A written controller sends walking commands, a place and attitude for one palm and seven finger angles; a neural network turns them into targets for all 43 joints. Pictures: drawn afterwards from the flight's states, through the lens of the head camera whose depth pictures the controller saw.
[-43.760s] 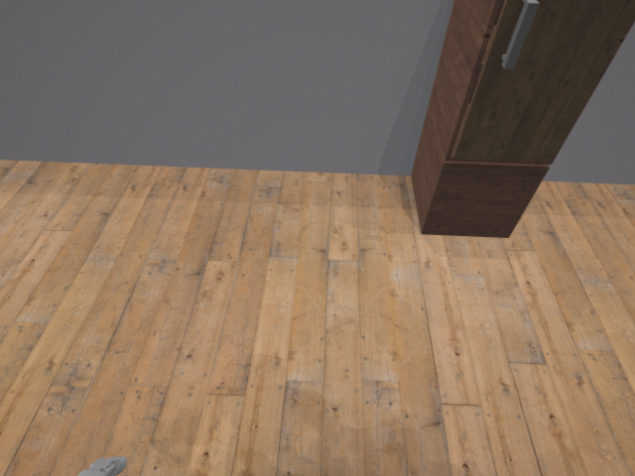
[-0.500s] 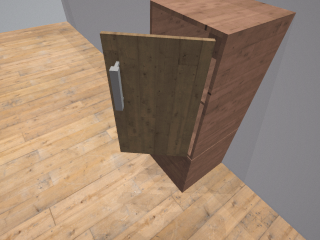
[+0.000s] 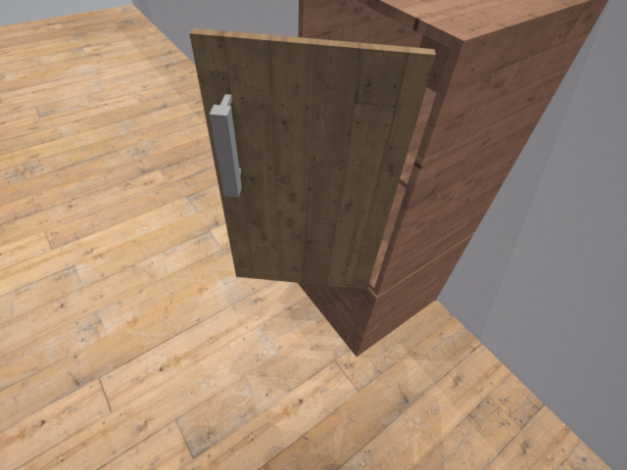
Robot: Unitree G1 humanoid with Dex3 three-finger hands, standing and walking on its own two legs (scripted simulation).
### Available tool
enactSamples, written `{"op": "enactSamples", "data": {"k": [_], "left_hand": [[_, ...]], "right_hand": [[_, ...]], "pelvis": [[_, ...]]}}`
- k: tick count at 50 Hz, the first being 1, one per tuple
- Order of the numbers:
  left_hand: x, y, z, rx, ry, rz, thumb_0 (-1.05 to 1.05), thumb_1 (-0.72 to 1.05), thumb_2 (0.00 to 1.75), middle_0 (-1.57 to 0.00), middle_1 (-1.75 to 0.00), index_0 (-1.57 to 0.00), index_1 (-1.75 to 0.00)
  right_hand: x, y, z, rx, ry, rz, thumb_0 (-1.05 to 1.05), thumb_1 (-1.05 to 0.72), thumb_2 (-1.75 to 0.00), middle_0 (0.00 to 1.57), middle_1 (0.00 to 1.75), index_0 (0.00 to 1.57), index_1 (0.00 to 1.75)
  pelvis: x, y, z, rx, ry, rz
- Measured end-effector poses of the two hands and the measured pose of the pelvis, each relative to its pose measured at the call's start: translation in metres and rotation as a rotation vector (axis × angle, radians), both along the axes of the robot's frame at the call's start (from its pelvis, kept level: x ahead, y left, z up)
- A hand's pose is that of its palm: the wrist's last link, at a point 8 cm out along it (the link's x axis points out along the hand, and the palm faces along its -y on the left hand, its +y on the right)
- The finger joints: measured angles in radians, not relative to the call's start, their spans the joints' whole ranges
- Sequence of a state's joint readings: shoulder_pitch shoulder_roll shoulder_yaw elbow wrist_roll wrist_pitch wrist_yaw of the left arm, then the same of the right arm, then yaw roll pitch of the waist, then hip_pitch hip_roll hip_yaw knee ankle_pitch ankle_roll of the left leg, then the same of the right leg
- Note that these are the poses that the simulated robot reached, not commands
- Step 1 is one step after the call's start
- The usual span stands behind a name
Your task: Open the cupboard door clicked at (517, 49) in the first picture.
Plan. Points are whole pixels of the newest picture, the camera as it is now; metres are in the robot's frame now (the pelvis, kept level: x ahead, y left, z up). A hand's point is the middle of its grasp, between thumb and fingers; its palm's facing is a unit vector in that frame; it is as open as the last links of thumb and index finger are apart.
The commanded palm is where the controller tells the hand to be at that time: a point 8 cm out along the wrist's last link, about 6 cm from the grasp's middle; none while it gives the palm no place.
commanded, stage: come to a stop and stand still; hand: left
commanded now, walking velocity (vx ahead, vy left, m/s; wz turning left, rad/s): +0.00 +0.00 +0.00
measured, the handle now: (230, 147) +0.57 +0.18 +0.08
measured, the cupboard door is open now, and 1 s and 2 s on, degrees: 50 50 50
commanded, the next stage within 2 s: look again from close up in 0.42 s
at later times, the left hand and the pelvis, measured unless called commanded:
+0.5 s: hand out of the picture -0.05 +0.17 -0.17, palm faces +0.03 -0.99 -0.17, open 7.4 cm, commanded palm none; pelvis -0.01 +0.01 +0.00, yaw +1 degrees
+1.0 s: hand out of the picture +0.01 +0.15 -0.16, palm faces +0.03 -0.98 -0.21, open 7.3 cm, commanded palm none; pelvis +0.01 -0.02 +0.01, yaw +0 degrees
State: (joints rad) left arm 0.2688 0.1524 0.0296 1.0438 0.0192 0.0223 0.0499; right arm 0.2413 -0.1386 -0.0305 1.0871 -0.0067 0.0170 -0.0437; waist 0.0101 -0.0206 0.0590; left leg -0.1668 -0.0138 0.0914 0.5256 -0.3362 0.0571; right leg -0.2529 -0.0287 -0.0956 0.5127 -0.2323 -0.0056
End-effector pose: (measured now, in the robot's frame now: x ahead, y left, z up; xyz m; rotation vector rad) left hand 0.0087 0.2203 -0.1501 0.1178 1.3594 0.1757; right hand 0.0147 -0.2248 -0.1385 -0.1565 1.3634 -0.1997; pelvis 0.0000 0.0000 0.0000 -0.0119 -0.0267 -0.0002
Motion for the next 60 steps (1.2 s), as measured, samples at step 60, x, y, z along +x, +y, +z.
{"op": "enactSamples", "data": {"k": [60], "left_hand": [[0.077, -0.009, 0.082, 0.107, -0.502, 0.086, 0.04, 0.94, 0.89, -0.21, -0.31, -0.2, -0.31]], "right_hand": [[0.018, -0.036, 0.005, -0.004, -0.233, 0.037, 0.03, -0.93, -0.9, 0.2, 0.3, 0.21, 0.3]], "pelvis": [[0.009, -0.028, 0.001, 0.023, 0.022, 0.017]]}}
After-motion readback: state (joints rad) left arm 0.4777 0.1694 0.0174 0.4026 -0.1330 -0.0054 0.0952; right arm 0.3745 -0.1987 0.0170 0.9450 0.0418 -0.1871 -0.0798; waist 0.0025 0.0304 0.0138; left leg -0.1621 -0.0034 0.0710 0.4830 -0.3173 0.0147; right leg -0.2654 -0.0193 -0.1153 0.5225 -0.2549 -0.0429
